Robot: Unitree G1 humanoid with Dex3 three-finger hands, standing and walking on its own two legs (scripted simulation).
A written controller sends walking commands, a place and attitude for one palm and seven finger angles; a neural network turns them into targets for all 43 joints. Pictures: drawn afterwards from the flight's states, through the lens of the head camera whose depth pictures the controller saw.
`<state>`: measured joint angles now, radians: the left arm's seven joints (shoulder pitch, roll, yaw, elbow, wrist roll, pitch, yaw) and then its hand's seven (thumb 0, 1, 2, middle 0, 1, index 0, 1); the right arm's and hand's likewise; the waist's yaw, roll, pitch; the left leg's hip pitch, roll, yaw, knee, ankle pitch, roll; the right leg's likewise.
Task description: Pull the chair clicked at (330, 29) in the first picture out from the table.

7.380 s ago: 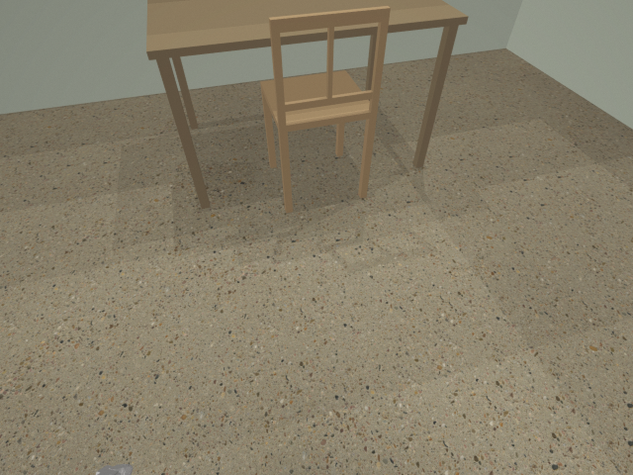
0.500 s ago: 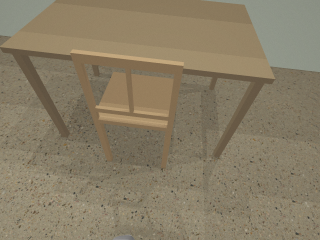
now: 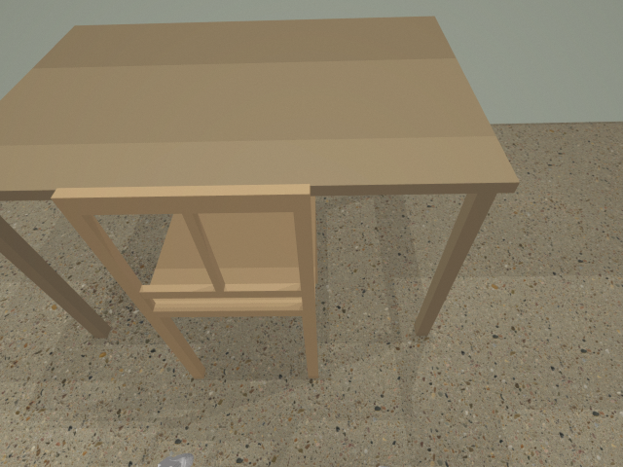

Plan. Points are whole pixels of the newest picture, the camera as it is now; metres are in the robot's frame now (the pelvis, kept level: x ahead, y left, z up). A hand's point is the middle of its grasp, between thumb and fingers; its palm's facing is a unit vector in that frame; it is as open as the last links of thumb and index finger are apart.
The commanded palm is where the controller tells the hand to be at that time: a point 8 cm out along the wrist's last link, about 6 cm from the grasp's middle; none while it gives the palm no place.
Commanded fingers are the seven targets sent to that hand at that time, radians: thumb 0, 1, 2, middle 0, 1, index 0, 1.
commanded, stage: come to a stop and stand still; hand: left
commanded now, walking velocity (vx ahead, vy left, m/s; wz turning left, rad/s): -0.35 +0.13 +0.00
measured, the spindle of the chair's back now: (206, 253) +0.49 +0.22 -0.09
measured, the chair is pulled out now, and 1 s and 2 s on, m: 0.00 0.00 0.00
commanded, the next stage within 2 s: look again from close up in 1.80 s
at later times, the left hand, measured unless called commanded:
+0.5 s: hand out of the picture +0.02 +0.23 -0.17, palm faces +0.03 -0.98 -0.20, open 7.4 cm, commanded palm none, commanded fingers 0.00 0.90 0.90 -0.20 -0.30 -0.20 -0.30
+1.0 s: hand out of the picture -0.02 +0.13 -0.16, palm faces +0.01 -0.99 -0.15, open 7.4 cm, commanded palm none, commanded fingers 0.00 0.90 0.90 -0.20 -0.30 -0.20 -0.30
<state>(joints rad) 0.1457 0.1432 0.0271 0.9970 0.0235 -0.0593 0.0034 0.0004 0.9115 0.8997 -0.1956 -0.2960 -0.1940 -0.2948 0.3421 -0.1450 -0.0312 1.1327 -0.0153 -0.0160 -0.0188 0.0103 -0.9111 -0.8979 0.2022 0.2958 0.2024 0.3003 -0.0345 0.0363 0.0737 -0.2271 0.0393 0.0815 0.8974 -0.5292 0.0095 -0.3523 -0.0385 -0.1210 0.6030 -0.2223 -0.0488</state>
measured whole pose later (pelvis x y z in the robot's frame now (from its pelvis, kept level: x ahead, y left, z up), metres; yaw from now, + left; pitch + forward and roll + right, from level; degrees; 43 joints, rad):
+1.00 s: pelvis -0.01 -0.02 +0.01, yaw +0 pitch -2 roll +0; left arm 0.31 0.10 0.00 1.14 0.00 0.01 0.03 0.01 0.92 0.90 -0.20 -0.30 -0.20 -0.30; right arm 0.35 -0.13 -0.01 1.19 -0.02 0.03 -0.03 0.01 -0.91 -0.90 0.20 0.30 0.20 0.30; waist -0.03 0.01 0.03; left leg -0.25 0.07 0.04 0.43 -0.15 -0.04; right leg -0.09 0.02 -0.07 0.44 -0.31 -0.04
